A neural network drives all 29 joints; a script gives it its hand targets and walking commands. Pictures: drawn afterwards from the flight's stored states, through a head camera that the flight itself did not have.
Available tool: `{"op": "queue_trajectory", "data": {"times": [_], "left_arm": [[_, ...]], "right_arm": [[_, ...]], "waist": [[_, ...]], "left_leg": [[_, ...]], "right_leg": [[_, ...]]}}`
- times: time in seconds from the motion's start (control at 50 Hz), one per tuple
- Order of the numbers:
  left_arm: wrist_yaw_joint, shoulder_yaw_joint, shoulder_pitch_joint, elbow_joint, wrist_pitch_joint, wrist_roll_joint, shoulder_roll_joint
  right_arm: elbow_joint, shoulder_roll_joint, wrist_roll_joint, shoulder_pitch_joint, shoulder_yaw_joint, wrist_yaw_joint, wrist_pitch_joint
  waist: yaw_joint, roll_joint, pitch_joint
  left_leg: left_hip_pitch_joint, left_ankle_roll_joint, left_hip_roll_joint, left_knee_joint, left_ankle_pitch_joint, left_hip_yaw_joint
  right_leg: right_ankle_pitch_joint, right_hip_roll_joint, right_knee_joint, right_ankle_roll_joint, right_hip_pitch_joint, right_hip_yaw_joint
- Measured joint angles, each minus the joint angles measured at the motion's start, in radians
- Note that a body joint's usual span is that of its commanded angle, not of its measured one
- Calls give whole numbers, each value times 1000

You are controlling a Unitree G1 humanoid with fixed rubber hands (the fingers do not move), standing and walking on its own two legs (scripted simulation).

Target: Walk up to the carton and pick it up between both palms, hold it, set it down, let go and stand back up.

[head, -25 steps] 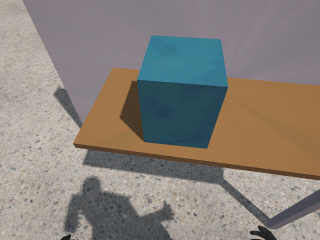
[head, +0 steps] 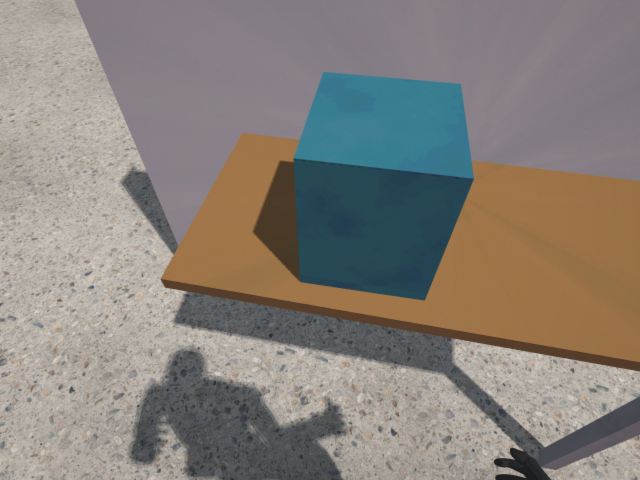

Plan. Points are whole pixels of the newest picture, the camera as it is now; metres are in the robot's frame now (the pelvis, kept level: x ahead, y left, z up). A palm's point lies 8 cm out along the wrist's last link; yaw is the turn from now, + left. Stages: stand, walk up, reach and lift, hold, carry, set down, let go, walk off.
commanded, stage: walk up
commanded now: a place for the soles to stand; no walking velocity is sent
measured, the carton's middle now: (375, 189) +0.50 -0.05 +0.07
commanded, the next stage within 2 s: reach and lift in 0.14 s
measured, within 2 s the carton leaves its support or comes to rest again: neither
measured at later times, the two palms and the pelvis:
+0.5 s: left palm (162, 448) +0.17 +0.22 -0.07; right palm out of the picture +0.12 -0.27 -0.06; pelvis -0.03 -0.02 +0.01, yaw -6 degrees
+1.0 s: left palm (158, 408) +0.20 +0.22 -0.02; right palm (543, 448) +0.17 -0.24 -0.02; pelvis +0.00 -0.02 +0.02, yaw -9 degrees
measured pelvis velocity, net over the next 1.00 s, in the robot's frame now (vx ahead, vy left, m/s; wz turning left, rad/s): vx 0.00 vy -0.02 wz -0.16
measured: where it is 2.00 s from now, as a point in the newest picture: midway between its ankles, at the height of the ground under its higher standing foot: outside the picture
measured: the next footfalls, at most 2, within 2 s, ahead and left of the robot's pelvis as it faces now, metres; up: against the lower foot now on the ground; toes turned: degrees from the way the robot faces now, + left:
none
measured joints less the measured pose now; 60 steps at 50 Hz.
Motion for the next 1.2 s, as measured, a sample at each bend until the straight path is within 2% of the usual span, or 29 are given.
{"op": "queue_trajectory", "data": {"times": [0.16,0.18,0.2,0.24,0.3,0.36,0.42,0.48,0.56,0.64,0.72,0.82,0.96,1.2], "left_arm": [[1,2,-7,11,13,-1,6],[3,2,-8,7,28,-10,8],[10,0,-20,-4,72,-26,14],[29,2,-82,-27,152,-41,23],[38,26,-213,-77,215,-32,28],[30,46,-300,-146,237,-15,13],[14,58,-317,-172,242,0,-12],[-3,71,-297,-144,244,5,-34],[-12,85,-259,-99,244,-3,-42],[-9,84,-238,-112,232,-23,-25],[-11,73,-247,-147,212,-50,-6],[-23,57,-261,-192,192,-80,3],[-47,53,-236,-235,150,-111,-10],[-43,31,-169,-358,65,-137,-33]], "right_arm": [[-4,-2,-1,12,-8,3,-8],[15,1,-10,4,-14,3,-24],[82,12,-39,-33,-37,6,-68],[217,31,-73,-141,-75,20,-147],[323,45,-73,-265,-71,38,-232],[335,56,-44,-304,-47,45,-291],[292,59,-10,-272,-10,33,-305],[218,55,5,-210,19,9,-284],[107,65,-5,-135,26,-26,-237],[24,108,-14,-106,23,-48,-193],[-21,161,-17,-121,25,-65,-166],[-63,194,-7,-143,27,-83,-153],[-142,158,31,-108,35,-95,-152],[-283,122,121,-42,37,-84,-177]], "waist": [[3,-9,11],[8,-10,3],[24,-11,-14],[42,-10,-12],[36,-8,27],[24,-8,68],[16,-23,69],[17,-45,47],[38,-71,23],[64,-84,16],[74,-78,16],[67,-49,12],[63,-23,0],[80,-50,-19]], "left_leg": [[-1,10,-18,12,-6,4],[-9,10,-15,12,-7,11],[-36,4,-2,23,-10,28],[-83,-9,28,55,-20,59],[-121,-21,57,81,-16,63],[-87,-31,78,37,14,51],[-13,-41,92,-58,57,54],[61,-47,97,-147,94,68],[127,-52,101,-215,116,87],[150,-57,103,-236,123,96],[154,-59,102,-242,124,98],[161,-55,100,-254,125,105],[185,-43,96,-286,123,122],[191,-42,101,-306,111,140]], "right_leg": [[-21,-19,34,-5,-8,3],[-25,-12,43,-14,-25,18],[-26,1,63,-25,-67,47],[-17,25,96,-19,-130,87],[-1,52,113,-2,-169,97],[40,77,51,-18,-128,88],[91,91,-48,-29,-58,93],[122,93,-116,-35,-1,107],[130,93,-144,-42,39,125],[126,94,-139,-48,47,133],[124,93,-139,-48,47,135],[135,90,-166,-41,59,142],[157,84,-231,-28,93,158],[174,86,-293,-29,112,175]]}}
